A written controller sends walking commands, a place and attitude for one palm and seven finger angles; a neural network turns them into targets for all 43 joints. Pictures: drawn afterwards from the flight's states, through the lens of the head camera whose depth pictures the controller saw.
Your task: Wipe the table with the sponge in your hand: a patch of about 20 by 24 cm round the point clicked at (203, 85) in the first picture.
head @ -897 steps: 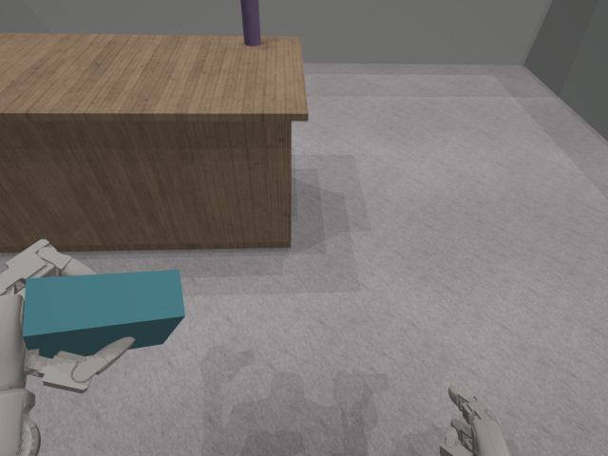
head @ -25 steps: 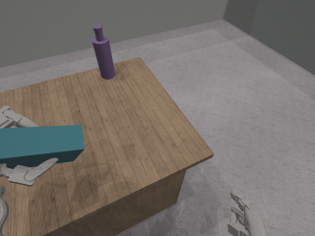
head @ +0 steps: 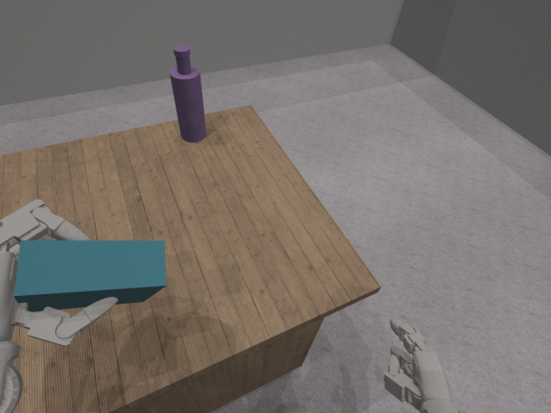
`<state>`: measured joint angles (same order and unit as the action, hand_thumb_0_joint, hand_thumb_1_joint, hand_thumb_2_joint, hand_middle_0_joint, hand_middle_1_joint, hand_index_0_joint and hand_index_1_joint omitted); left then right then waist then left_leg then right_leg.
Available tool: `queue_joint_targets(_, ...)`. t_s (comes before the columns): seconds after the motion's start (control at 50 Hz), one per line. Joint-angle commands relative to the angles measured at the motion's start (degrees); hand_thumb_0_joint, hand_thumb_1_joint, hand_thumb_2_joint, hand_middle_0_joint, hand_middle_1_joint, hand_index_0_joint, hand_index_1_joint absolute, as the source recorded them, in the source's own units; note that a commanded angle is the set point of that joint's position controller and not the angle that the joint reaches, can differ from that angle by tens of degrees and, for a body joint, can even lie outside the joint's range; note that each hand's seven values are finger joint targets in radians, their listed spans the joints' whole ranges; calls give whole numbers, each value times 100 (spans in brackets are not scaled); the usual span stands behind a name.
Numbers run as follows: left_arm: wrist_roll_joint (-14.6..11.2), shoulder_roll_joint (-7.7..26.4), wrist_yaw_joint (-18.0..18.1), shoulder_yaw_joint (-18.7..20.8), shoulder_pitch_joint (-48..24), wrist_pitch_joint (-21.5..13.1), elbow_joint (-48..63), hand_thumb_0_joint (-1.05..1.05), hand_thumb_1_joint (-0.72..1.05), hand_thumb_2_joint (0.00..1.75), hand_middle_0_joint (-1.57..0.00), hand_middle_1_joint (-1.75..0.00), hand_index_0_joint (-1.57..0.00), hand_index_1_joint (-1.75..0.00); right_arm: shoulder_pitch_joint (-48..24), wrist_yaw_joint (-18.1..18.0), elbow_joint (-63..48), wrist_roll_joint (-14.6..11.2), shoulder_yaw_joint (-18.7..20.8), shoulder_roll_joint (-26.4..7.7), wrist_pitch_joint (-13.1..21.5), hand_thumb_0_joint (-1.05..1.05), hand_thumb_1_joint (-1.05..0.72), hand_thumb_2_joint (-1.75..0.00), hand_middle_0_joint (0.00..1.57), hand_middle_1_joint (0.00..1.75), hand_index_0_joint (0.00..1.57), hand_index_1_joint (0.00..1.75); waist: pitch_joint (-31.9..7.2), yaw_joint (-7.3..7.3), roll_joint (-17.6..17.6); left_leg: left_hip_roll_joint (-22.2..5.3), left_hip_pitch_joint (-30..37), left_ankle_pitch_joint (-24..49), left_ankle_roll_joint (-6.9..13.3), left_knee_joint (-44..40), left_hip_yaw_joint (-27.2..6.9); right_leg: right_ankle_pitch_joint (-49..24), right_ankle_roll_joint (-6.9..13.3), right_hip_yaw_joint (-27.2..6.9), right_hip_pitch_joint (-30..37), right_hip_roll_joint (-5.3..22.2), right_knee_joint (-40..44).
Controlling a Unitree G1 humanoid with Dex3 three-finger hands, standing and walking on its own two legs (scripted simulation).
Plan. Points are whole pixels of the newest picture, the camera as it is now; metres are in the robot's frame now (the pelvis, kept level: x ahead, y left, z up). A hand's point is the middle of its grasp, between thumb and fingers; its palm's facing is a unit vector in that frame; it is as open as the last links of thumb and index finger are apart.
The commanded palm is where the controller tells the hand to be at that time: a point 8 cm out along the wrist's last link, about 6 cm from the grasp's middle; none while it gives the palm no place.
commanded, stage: look again from close up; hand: left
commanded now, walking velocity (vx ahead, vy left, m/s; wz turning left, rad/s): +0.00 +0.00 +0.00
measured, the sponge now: (115, 275) +0.23 +0.21 +0.13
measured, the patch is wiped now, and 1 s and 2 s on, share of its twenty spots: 0.00 0.00 0.00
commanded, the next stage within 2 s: shuffle to correct the standing spot in 0.36 s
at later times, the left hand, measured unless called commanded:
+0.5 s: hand (51, 296) +0.20 +0.25 +0.15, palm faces +0.36 -0.85 -0.37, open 9.3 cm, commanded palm +0.14 +0.28 +0.17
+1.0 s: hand (119, 289) +0.21 +0.18 +0.16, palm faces +0.32 -0.87 -0.38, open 9.3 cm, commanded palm +0.14 +0.23 +0.17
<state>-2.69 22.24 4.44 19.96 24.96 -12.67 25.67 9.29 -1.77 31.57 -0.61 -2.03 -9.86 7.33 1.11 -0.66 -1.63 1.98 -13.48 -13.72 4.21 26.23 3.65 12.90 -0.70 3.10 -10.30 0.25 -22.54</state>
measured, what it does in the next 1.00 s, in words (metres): shifts its weight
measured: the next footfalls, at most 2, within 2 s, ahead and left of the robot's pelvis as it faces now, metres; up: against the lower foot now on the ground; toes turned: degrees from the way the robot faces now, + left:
none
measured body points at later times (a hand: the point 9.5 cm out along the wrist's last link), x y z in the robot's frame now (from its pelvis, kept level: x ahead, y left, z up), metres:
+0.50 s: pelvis -0.02 +0.00 +0.00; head -0.01 +0.02 +0.45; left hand +0.17 +0.29 +0.17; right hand +0.15 -0.22 -0.07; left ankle +0.00 +0.06 -0.74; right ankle -0.01 -0.13 -0.74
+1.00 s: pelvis -0.01 -0.06 +0.00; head +0.01 -0.04 +0.45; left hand +0.18 +0.23 +0.18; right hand +0.16 -0.28 -0.07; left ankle +0.00 +0.06 -0.74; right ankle -0.01 -0.13 -0.74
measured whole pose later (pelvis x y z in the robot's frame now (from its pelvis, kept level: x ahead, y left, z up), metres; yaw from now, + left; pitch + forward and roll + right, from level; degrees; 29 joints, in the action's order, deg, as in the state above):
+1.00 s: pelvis -0.01 -0.06 +0.00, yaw +1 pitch +0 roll -1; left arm -3.8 22.1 4.2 19.9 25.7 -9.6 28.2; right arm 11.9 -2.0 32.5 -0.7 -0.7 -10.9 6.2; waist 1.8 0.1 -1.5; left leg -1.7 -14.2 -12.5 0.0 26.5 1.5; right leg 12.1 3.8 5.1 -10.6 -3.5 -22.3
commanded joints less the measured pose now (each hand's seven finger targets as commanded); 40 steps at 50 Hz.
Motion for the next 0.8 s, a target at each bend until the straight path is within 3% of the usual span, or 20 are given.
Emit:
queue_joint_targets(0.0, -111, 942, 165, 701, -715, -307, 1514, 0, 10, 130, -120, -160, -120, -160, -277, -120, -862, 1, 330, -844, 214, 0, -90, -90, 20, 30, 20, 30, -948, -20, 499, -754, 251, 1662, -454, -513, -817, -1342, 164, -373, 532, 289, 83)
queue_joint_targets(0.08, -63, 925, 217, 547, -909, -355, 1951, 0, 10, 130, -120, -160, -120, -160, -319, -124, -852, 29, 308, -846, 342, 0, -90, -90, 20, 30, 20, 30, -1055, -39, 910, -728, 314, 1467, -421, -532, -856, -1232, 180, -374, 606, 279, 59)
queue_joint_targets(0.14, -13, 927, 269, 591, -805, -341, 1917, 0, 10, 130, -120, -160, -120, -160, -354, -104, -772, 15, 333, -859, 410, 0, -90, -90, 20, 30, 20, 30, -1088, -42, 928, -725, 366, 1345, -438, -541, -849, -1158, 189, -408, 577, 251, 57)
queue_joint_targets(0.16, -34, 766, 255, 476, -706, -338, 1715, 0, 10, 130, -120, -160, -120, -160, -276, -102, -754, 45, 313, -855, 380, 0, -90, -90, 20, 30, 20, 30, -979, -43, 825, -749, 220, 1227, -440, -613, -893, -1055, 185, -347, 598, 275, 111)
queue_joint_targets(0.24, -16, 828, 273, 659, -387, -275, 1223, 0, 10, 130, -120, -160, -120, -160, -249, -103, -711, -2, 366, -869, 337, 0, -90, -90, 20, 30, 20, 30, -727, -38, 639, -771, 40, 831, -472, -743, -902, -816, 181, -366, 487, 264, 203)
queue_joint_targets(0.26, -42, 656, 236, 514, -339, -270, 1059, 0, 10, 130, -120, -160, -120, -160, -175, -99, -715, 16, 344, -860, 293, 0, -90, -90, 20, 30, 20, 30, -643, -28, 556, -779, -45, 710, -469, -803, -925, -738, 179, -327, 460, 262, 245)
queue_joint_targets(0.3, -40, 725, 217, 563, -396, -253, 1057, 0, 10, 130, -120, -160, -120, -160, -156, -106, -744, -1, 377, -890, 264, 0, -90, -90, 20, 30, 20, 30, -622, -15, 411, -772, -109, 559, -458, -827, -948, -714, 181, -374, 490, 283, 294)
queue_joint_targets(0.4, -6, 758, 201, 493, -597, -290, 1246, 0, 10, 130, -120, -160, -120, -160, -208, -128, -791, -9, 365, -907, 299, 0, -90, -90, 20, 30, 20, 30, -557, -4, 476, -772, -207, 85, -391, -966, -984, -460, 163, -378, 461, 248, 307)
queue_joint_targets(0.44, 25, 895, 219, 580, -712, -328, 1505, 0, 10, 130, -120, -160, -120, -160, -300, -131, -791, -18, 367, -899, 349, 0, -90, -90, 20, 30, 20, 30, -651, -9, 632, -767, -164, 33, -369, -980, -976, -463, 149, -369, 520, 211, 251)
queue_joint_targets(0.52, 11, 904, 219, 588, -838, -354, 1537, 0, 10, 130, -120, -160, -120, -160, -199, -133, -754, 18, 383, -892, 372, 0, -90, -90, 20, 30, 20, 30, -627, -19, 635, -905, -122, -12, -457, -1129, -1135, -345, 148, -328, 460, 133, 161)
queue_joint_targets(0.58, 9, 891, 203, 590, -881, -363, 1500, 0, 10, 130, -120, -160, -120, -160, -178, -111, -733, 19, 403, -876, 376, 0, -90, -90, 20, 30, 20, 30, -586, -15, 878, -1045, -60, -41, -507, -1237, -1198, -241, 147, -288, 335, 69, 39)
queue_joint_targets(0.76, -95, 696, 91, 472, -545, -202, 1276, 0, 10, 130, -120, -160, -120, -160, -195, 12, -798, -19, 450, -860, 247, 0, -90, -90, 20, 30, 20, 30, -691, 12, 624, -1109, 139, 521, -394, -793, -916, -492, 173, -257, 193, 106, 196)
queue_joint_targets(0.78, -92, 799, 96, 546, -575, -194, 1366, 0, 10, 130, -120, -160, -120, -160, -187, 10, -814, -17, 472, -883, 229, 0, -90, -90, 20, 30, 20, 30, -741, 10, 628, -1103, 160, 548, -384, -742, -919, -531, 186, -298, 200, 122, 198)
